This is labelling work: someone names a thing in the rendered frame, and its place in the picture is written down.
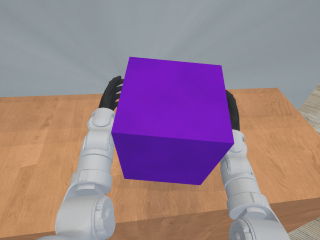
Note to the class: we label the left robot forearm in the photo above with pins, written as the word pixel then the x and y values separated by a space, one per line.
pixel 93 174

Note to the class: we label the left robot hand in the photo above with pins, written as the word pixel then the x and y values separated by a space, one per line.
pixel 109 96

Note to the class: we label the left robot upper arm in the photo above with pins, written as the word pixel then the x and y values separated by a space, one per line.
pixel 88 217

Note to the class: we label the right robot hand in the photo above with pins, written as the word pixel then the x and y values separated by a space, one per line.
pixel 233 111

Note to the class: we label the right robot forearm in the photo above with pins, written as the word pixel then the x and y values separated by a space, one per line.
pixel 242 190

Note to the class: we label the pedestal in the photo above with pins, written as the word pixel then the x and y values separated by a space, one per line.
pixel 40 143

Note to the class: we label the carton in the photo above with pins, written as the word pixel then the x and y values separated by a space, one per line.
pixel 172 123

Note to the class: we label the right robot upper arm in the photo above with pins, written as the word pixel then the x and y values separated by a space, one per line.
pixel 246 228

